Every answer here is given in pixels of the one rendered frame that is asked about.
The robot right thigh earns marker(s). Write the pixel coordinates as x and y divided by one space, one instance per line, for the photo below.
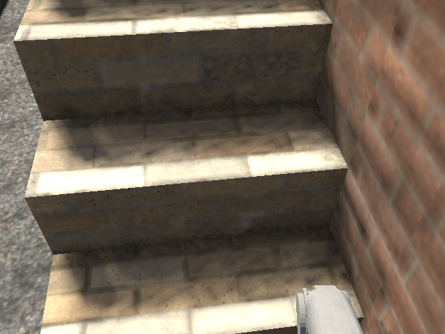
325 310

